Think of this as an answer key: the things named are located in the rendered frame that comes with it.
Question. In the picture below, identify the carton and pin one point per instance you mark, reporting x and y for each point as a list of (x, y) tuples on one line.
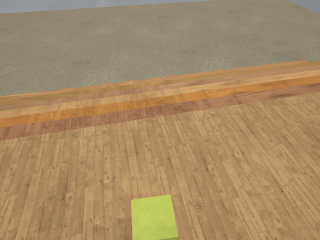
[(153, 218)]

